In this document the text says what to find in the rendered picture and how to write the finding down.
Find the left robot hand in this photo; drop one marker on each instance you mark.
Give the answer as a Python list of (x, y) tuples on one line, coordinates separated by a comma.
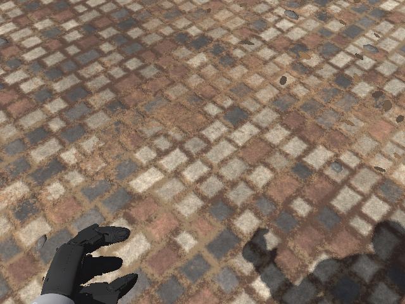
[(71, 267)]

